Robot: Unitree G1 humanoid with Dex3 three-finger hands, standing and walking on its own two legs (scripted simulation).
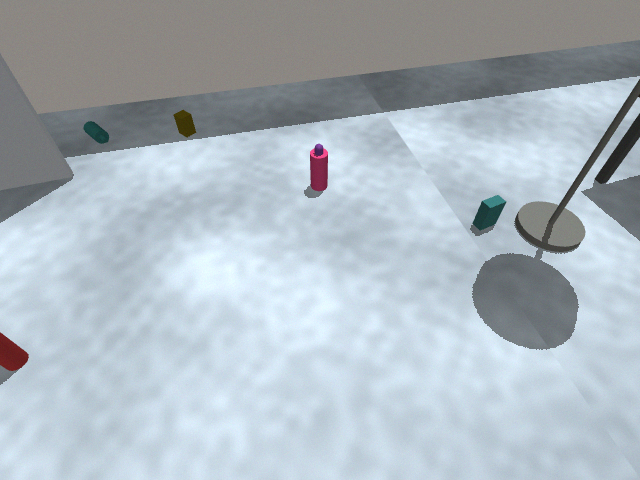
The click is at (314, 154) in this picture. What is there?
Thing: necked bottle
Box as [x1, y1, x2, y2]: [310, 144, 327, 190]
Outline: 317,144 310,151 311,187 315,190 322,190 326,187 327,184 327,151 320,144
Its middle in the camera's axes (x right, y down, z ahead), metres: -0.02 -0.34 +1.82
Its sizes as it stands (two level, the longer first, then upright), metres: 0.084 0.084 0.243
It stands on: the floor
